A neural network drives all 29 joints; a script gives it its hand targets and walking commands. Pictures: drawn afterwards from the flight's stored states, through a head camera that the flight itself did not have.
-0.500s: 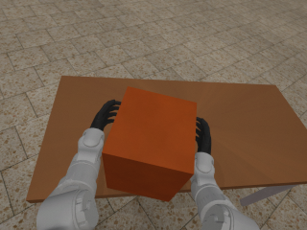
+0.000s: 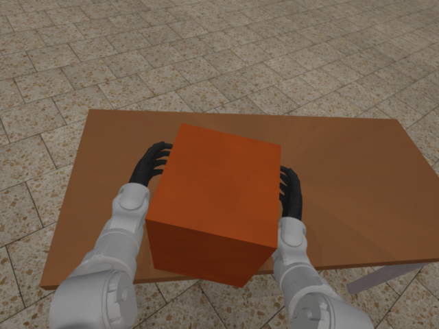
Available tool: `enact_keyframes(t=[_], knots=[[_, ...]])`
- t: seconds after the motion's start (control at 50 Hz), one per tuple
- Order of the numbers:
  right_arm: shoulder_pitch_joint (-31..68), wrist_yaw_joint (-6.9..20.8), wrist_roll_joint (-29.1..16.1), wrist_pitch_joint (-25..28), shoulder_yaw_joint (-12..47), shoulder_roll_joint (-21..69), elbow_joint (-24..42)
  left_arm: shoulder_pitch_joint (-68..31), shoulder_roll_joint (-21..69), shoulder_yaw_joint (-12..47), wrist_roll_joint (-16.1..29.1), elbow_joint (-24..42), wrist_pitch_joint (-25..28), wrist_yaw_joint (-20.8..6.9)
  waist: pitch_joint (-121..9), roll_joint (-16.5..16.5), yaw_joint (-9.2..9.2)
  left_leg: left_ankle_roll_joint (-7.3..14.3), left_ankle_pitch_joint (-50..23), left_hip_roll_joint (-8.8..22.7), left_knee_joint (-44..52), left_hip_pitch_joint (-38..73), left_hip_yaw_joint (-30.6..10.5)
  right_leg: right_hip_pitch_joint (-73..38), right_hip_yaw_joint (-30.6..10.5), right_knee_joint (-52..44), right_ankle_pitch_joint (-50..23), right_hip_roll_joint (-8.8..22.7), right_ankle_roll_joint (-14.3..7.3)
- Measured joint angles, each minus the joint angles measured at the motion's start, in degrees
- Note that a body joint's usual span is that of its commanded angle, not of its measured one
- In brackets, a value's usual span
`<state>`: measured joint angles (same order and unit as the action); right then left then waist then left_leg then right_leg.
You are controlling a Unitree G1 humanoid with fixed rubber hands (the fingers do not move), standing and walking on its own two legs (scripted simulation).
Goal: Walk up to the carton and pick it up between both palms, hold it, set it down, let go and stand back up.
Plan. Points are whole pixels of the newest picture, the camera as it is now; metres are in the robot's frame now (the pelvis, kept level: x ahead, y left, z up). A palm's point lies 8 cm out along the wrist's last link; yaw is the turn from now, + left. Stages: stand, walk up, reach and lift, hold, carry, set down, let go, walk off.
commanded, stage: reach and lift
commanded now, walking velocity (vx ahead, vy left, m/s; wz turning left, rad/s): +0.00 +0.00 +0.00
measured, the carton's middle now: (213, 210) +0.37 +0.00 -0.03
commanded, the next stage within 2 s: none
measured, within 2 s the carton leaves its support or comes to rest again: leaves its support in 0.26 s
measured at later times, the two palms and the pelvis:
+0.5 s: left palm (150, 166) +0.41 +0.13 +0.06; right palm (301, 198) +0.36 -0.16 +0.04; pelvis +0.01 +0.00 +0.00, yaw -1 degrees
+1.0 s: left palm (137, 155) +0.38 +0.14 +0.12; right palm (313, 179) +0.35 -0.15 +0.11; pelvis +0.00 +0.00 +0.00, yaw +1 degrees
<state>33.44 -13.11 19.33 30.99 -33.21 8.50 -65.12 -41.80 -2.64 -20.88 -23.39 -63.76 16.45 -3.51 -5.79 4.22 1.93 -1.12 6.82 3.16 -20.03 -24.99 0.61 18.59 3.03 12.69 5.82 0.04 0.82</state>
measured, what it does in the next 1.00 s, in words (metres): stands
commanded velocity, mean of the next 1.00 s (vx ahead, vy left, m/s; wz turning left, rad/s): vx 0.00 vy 0.00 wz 0.00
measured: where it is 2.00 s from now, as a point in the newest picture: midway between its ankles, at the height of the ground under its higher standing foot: outside the picture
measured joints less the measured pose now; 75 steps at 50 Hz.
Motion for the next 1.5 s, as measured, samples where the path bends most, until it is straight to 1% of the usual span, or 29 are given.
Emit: enact_keyframes(t=[0.2, 0.3, 0.38, 0.46, 0.58, 0.68, 0.76, 0.86, 0.98, 1.04, 1.22, 1.5], knots=[[-1.32, -0.86, -5.06, -1.37, 6.26, -1.41, 1.03, 0.11, -0.36, 3.69, 5.21, -1.06, 0.27, 1.38, -0.89, -1.15, -0.21, -0.11, -0.03, 0.19, 0.21, -0.1, 0.16, 0.24, 0.06, -0.02, 0.05, -0.14, -0.16], [-2.12, -1.18, -8.72, -3.2, 10.7, -2.61, 2.69, 0.12, -0.14, 5.36, 7.54, -0.86, -0.45, 2.02, -0.8, -1.72, -0.33, -0.15, 0.29, 0.36, 0.16, 0.73, 0.42, -0.49, -0.17, -0.01, 0.24, -0.27, -0.21], [-3.06, -1.47, -12.09, -5.3, 14.76, -3.38, 5.21, 0.79, -0.14, 6.66, 9.5, 0.48, -1.33, 2.31, -0.98, -2.05, -0.22, -0.18, 0.63, 0.45, 0.21, 1.79, 0.65, -1.38, -0.41, 0.05, 0.54, -0.34, -0.22], [-4.09, -1.82, -15.83, -7.86, 19.18, -4.26, 8.43, 2.17, -0.11, 8.01, 11.09, 3.45, -2.95, 2.58, -1.14, -2.21, 0.06, -0.23, 1.15, 0.45, 0.15, 3.53, 0.7, -3.01, -0.51, 0.28, 1.12, -0.33, -0.22], [-4.71, -2.24, -20.39, -13.81, 24.61, -5.85, 12.62, 4.34, 0.43, 8.36, 11.78, 9.53, -8.77, 2.65, 0.55, -1.74, 0.01, -0.17, 1.61, 0.16, 0.96, 8.31, 0.93, -7.3, -0.8, 0.36, 2.0, -0.07, -0.12], [-5.34, -2.39, -23.0, -19.24, 27.89, -6.84, 17.91, 7.08, 0.93, 9.25, 12.58, 18.27, -15.43, 2.75, 1.7, -1.41, 0.39, -0.18, 2.13, -0.06, 0.84, 11.26, 0.56, -10.53, -0.56, 0.19, 2.5, 0.07, -0.05], [-5.28, -2.36, -24.48, -23.87, 29.68, -7.67, 21.84, 8.57, 1.53, 9.44, 12.03, 25.9, -22.04, 2.73, 3.23, -0.84, 1.0, -0.18, 2.43, -0.29, 0.79, 13.89, 0.13, -13.43, -0.23, 0.03, 2.83, 0.23, 0.04], [-5.0, -1.87, -25.71, -28.21, 30.81, -8.59, 25.24, 9.61, 3.02, 8.59, 10.26, 33.57, -29.03, 2.46, 5.08, -0.02, 1.41, -0.16, 2.66, -0.48, 0.66, 16.69, -0.17, -16.34, -0.07, 0.12, 3.12, 0.35, 0.12], [-4.33, -0.78, -25.53, -31.16, 30.26, -8.59, 27.21, 10.17, 4.69, 7.0, 8.21, 39.1, -33.96, 1.96, 6.75, 0.6, 1.61, -0.09, 2.46, -0.71, 0.82, 18.92, -0.29, -18.26, -0.06, 0.7, 3.32, 0.54, 0.18], [-4.17, 0.01, -25.28, -32.2, 29.91, -8.44, 27.86, 10.38, 5.18, 6.63, 7.68, 40.94, -35.74, 1.86, 7.17, 0.63, 1.55, -0.08, 2.23, -0.8, 0.89, 19.35, -0.32, -18.48, -0.07, 1.09, 3.35, 0.62, 0.18], [-2.94, 0.94, -24.62, -34.64, 28.63, -8.06, 28.95, 9.35, 5.6, 6.32, 7.07, 44.26, -40.19, 1.99, 7.08, 0.11, 1.3, -0.11, 1.36, -0.96, 1.41, 19.43, -0.5, -17.93, 0.01, 2.04, 3.31, 0.74, 0.02], [-0.77, 1.21, -26.39, -39.49, 30.77, -9.3, 30.96, 9.28, 6.64, 4.98, 5.62, 50.58, -46.8, 1.71, 7.88, -0.02, 1.82, -0.52, 1.31, -0.7, 2.1, 22.15, -0.87, -20.34, 0.23, 2.16, 3.78, 0.4, -0.4]])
